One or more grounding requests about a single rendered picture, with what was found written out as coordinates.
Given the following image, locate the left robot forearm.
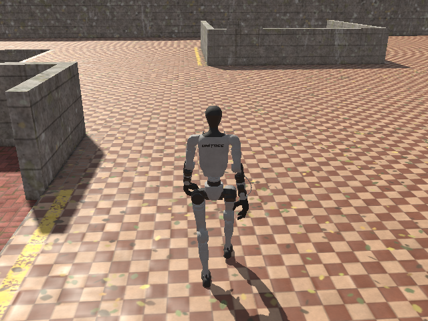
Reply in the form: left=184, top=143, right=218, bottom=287
left=183, top=161, right=193, bottom=185

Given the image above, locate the left robot thigh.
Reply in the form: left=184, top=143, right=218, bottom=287
left=191, top=188, right=209, bottom=243

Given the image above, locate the left robot upper arm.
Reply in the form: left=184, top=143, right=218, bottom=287
left=185, top=134, right=200, bottom=170

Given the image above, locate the right robot upper arm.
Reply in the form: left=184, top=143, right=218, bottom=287
left=227, top=134, right=241, bottom=173

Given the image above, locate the right robot hand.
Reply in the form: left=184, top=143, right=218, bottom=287
left=233, top=199, right=249, bottom=220

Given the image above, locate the left robot hand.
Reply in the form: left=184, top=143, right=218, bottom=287
left=183, top=183, right=199, bottom=196

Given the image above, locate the right robot forearm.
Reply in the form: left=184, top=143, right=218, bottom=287
left=235, top=163, right=247, bottom=200

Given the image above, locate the robot left shin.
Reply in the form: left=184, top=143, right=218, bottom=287
left=197, top=231, right=209, bottom=278

